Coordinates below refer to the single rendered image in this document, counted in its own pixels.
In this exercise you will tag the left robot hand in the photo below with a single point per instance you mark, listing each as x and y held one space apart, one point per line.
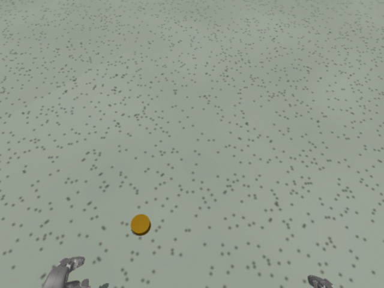
58 276

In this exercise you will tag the tin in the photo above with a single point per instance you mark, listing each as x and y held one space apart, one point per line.
140 224

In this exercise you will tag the right robot hand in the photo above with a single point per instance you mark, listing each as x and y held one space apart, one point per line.
318 282

